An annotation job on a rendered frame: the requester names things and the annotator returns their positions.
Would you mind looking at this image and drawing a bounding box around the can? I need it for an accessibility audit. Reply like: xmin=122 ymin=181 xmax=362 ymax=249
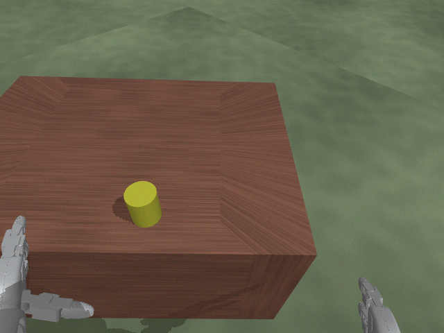
xmin=123 ymin=181 xmax=162 ymax=228

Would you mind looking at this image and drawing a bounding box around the left robot arm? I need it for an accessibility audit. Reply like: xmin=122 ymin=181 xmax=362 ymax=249
xmin=0 ymin=309 xmax=27 ymax=333

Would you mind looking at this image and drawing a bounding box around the left robot hand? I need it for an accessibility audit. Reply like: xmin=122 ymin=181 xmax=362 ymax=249
xmin=0 ymin=216 xmax=94 ymax=322

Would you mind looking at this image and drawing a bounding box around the right robot hand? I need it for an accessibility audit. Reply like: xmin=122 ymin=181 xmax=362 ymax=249
xmin=358 ymin=277 xmax=401 ymax=333

